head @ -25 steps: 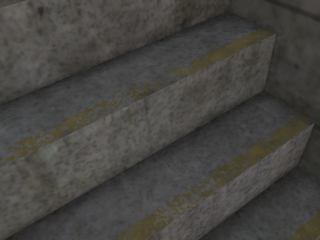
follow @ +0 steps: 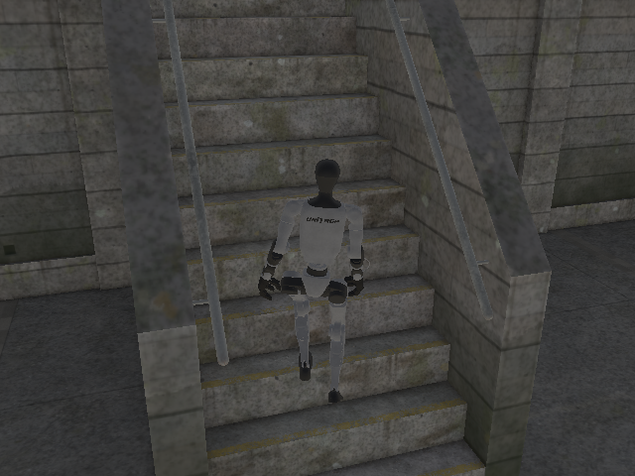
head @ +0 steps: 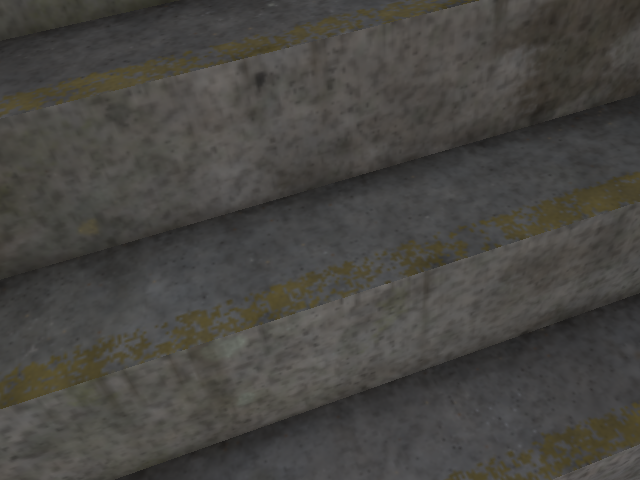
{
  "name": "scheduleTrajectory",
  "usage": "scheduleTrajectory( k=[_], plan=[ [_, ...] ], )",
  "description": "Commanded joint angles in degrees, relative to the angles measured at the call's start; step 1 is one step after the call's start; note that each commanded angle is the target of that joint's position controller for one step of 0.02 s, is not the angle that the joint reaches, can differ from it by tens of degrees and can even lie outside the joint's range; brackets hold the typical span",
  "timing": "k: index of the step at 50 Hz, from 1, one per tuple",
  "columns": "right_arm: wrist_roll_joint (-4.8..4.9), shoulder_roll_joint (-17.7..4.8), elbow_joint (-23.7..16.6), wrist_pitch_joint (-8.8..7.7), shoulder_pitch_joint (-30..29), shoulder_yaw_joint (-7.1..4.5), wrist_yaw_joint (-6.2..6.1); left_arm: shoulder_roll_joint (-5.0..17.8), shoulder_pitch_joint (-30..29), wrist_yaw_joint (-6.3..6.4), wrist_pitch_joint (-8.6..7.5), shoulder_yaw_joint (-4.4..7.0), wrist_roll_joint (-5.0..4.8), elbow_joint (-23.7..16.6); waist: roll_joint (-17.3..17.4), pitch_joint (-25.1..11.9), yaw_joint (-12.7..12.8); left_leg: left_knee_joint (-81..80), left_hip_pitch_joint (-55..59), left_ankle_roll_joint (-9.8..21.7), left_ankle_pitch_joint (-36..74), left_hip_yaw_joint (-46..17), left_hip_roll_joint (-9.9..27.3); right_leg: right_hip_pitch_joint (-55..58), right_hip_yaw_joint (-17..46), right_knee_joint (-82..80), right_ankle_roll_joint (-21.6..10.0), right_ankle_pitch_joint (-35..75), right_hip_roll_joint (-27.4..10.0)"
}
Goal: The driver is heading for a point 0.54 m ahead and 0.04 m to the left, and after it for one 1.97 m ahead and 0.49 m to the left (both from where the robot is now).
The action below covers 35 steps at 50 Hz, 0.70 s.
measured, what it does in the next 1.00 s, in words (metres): steps on the spot, turning left: right foot 0.25 m lower, then left foot 0.24 m higher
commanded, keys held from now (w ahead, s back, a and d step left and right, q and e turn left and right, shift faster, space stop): w+q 0.46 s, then w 0.52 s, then w+e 0.02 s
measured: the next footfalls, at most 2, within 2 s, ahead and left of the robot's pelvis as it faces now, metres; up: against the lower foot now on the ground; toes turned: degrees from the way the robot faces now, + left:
right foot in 0.26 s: -0.02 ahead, -0.08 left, -0.25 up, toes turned +0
left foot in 0.94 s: +0.03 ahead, +0.16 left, -0.01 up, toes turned +32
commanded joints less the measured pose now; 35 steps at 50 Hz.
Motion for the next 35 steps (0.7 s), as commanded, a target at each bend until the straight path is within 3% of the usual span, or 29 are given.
scheduleTrajectory(
  k=[1,2,3,4,6,7,8,9,10,11,12,13,14,15,16,17,18,19,20,21,22,23,24,26,28,33,35],
  plan=[
    [-1.69,-4.03,-10.13,-3.07,-11.28,-1.26,-1.30,-4.00,-26.47,-0.21,0.24,-1.38,4.89,-22.93,2.94,4.18,-1.51,-43.32,-7.92,8.36,-2.56,-62.79,18.50,-26.86,16.41,55.55,8.09,-17.02,11.29],
    [-2.11,-4.37,-10.92,-4.58,-14.70,-1.67,-1.17,-4.22,-18.72,0.88,0.23,-1.58,4.52,-21.69,1.89,7.35,3.44,-37.21,-17.40,5.93,0.35,-58.11,18.08,-23.92,18.84,60.33,8.94,-15.51,10.22],
    [-2.68,-4.04,-10.54,-5.73,-15.46,-1.65,-0.92,-2.45,-8.24,1.90,0.66,-0.90,4.10,-18.63,0.98,4.52,7.37,-33.17,-16.67,4.79,5.27,-50.36,15.85,-20.40,13.90,64.78,10.67,-9.65,12.10],
    [-2.35,-3.61,-9.59,-6.43,-14.80,-1.29,-0.75,-0.74,-2.72,2.59,1.33,-0.34,3.48,-16.40,-0.32,2.52,10.12,-31.93,-16.75,3.47,8.93,-44.19,14.28,-18.10,9.98,67.09,12.35,-4.91,13.24],
    [-2.00,-3.09,-10.29,-7.83,-16.81,-1.37,-0.72,2.46,2.50,2.97,2.82,0.55,2.93,-13.78,-0.56,1.42,12.48,-26.50,-22.20,1.12,13.44,-36.00,11.86,-9.30,6.61,63.42,12.71,-4.84,13.62],
    [-2.34,-3.81,-11.12,-8.46,-19.65,-1.53,-0.65,3.91,8.92,2.98,3.40,1.01,2.25,-11.65,-1.61,1.14,15.55,-20.73,-26.70,-1.01,16.63,-32.03,10.36,-1.07,6.12,53.40,12.13,-4.95,12.18],
    [-2.92,-2.92,-12.35,-8.44,-23.34,-1.34,-0.62,4.48,12.40,2.55,3.58,0.83,1.09,-9.50,-3.54,2.00,17.27,-16.90,-30.00,-3.82,19.31,-26.73,8.99,4.87,3.31,36.54,11.40,-4.16,10.98],
    [-3.72,-2.20,-12.39,-7.56,-23.47,-1.21,-0.68,3.18,13.06,1.93,3.37,-0.31,-0.04,-9.05,-2.63,3.38,17.28,-14.18,-28.24,-6.22,22.26,-22.07,6.51,7.30,-0.53,11.34,9.80,-6.73,9.80],
    [-3.75,-1.75,-13.04,-6.47,-22.28,-1.54,-1.18,0.79,15.24,1.28,2.22,-1.47,-0.29,-7.58,-3.43,6.11,17.02,-8.55,-27.73,-8.58,22.37,-15.72,2.92,13.33,-5.46,-18.95,6.73,-2.42,9.71],
    [-2.69,-0.87,-12.32,-5.25,-16.92,-1.83,-2.01,-2.74,11.85,0.83,1.48,-2.34,-1.38,-5.39,-7.45,7.90,13.41,5.05,-20.98,-7.19,18.20,-9.86,-1.39,13.61,-11.28,-40.57,5.02,13.50,9.44],
    [-2.36,1.19,-11.09,-4.87,-7.75,-1.93,-2.65,-5.75,4.80,0.76,0.35,-2.55,-2.02,-3.68,-9.87,3.74,6.86,20.91,-7.26,-5.18,14.99,-10.01,-5.75,7.90,-11.90,-48.23,3.14,27.92,9.04],
    [-1.40,2.72,-12.28,-4.73,-3.65,-2.63,-2.25,-5.93,1.43,1.25,-1.00,-2.25,-0.41,-2.72,-5.81,-2.13,2.09,42.75,-4.18,-5.66,15.35,-12.95,-9.05,9.65,-8.71,-50.12,2.10,33.80,6.18],
    [0.94,4.27,-15.30,-4.43,-5.63,-3.42,-0.77,-2.93,-3.66,2.33,-2.32,-2.42,2.15,-3.74,1.52,-6.93,-3.35,67.76,-16.21,-7.79,14.31,-17.15,-8.39,18.43,-2.35,-38.69,3.40,37.24,1.63],
    [-0.04,5.91,-20.34,-5.72,-5.48,-1.73,0.19,1.76,-3.29,2.67,-5.42,-1.90,5.93,-3.58,5.98,-5.24,-9.17,77.12,-39.49,-9.59,17.48,-20.03,0.02,32.32,9.67,-25.40,7.54,60.07,-7.62],
    [-2.25,5.12,-17.93,-6.84,-2.54,-0.40,0.60,4.61,0.41,1.80,-6.29,0.53,5.25,-2.63,15.32,-7.28,-7.54,72.47,-49.11,-9.24,30.69,-21.20,2.84,40.63,11.99,-23.13,9.11,43.72,-10.64],
    [-3.03,3.47,-16.85,-7.07,-8.59,-0.48,0.71,4.65,3.24,1.91,-6.66,1.68,3.61,-2.19,19.72,-6.70,-2.91,71.45,-50.55,-8.89,35.34,-21.35,4.06,40.44,11.62,-25.89,10.50,29.10,-9.84],
    [-2.88,-1.00,-19.16,-6.16,-14.07,-1.21,1.06,10.02,1.39,3.52,-7.80,4.52,1.39,-4.63,11.28,-10.56,-0.86,64.37,-47.01,-10.21,39.78,-22.68,9.84,37.59,23.93,-36.07,8.59,1.47,-16.49],
    [-1.21,-4.22,-19.27,-4.87,-13.46,-2.58,2.04,10.88,-5.42,5.27,-9.31,4.68,0.23,-5.42,9.60,-8.18,-3.57,65.74,-45.90,-11.67,44.23,-25.63,11.14,29.82,26.26,-43.25,6.19,-16.91,-19.57],
    [-0.31,-5.78,-17.77,-3.61,-13.85,-3.69,2.59,10.21,-7.54,5.67,-9.56,4.44,-0.03,-4.92,12.60,-5.24,-3.07,67.52,-44.45,-11.84,46.18,-23.94,9.90,25.40,21.51,-44.83,5.33,-17.61,-17.69],
    [-0.22,-5.80,-17.89,-2.80,-17.57,-3.72,2.41,7.91,-4.59,5.24,-9.54,4.01,0.46,-3.79,15.59,-2.45,0.24,66.25,-42.63,-11.15,47.56,-22.34,10.50,22.37,18.80,-44.79,5.55,-14.45,-16.19],
    [-0.68,-4.52,-17.70,-2.33,-19.20,-3.41,2.21,6.08,-0.63,4.87,-9.16,3.33,0.31,-2.03,19.51,0.00,2.52,59.68,-43.00,-10.24,49.12,-22.68,11.06,22.30,15.78,-43.33,7.02,-14.48,-13.40],
    [-0.61,-1.74,-16.60,-2.14,-20.12,-2.69,1.76,3.75,3.16,4.68,-8.65,2.66,0.24,0.15,20.61,2.45,4.21,56.81,-43.02,-9.73,52.17,-21.02,10.21,20.07,11.94,-41.28,8.20,-13.40,-10.91],
    [-0.37,1.25,-15.74,-2.17,-19.43,-1.88,1.52,3.42,6.30,4.54,-8.19,2.61,0.33,1.84,17.95,3.07,5.50,56.36,-43.92,-8.89,53.86,-20.22,9.46,20.42,10.49,-39.87,9.46,-13.59,-9.30],
    [0.60,3.68,-14.10,-3.09,-16.00,-1.24,1.52,2.46,8.56,4.43,-7.90,2.32,0.14,3.71,8.94,3.30,5.49,56.79,-45.79,-7.57,55.39,-20.43,8.89,22.30,8.74,-39.03,9.78,-14.83,-8.73],
    [0.84,3.33,-11.67,-3.80,-12.48,-1.35,1.84,0.97,8.82,4.30,-7.63,2.09,-0.58,4.61,3.16,2.80,4.96,55.63,-45.46,-6.56,58.43,-20.32,8.72,22.50,5.80,-37.64,11.03,-16.76,-7.80],
    [0.29,3.63,-10.06,-4.51,-12.22,-1.27,2.08,-0.95,9.21,3.66,-7.72,1.53,-1.81,6.56,-2.69,4.50,3.64,54.87,-46.47,-6.37,60.29,-17.26,10.51,20.33,1.84,-37.43,11.19,-16.99,-7.51],
    [0.39,2.45,-10.23,-4.62,-12.99,-1.63,2.22,-0.66,7.98,3.60,-7.48,1.74,-1.65,6.75,-5.21,4.30,2.89,52.62,-45.41,-6.22,59.29,-15.46,12.36,20.03,0.96,-38.55,9.93,-17.80,-8.15]
  ],
)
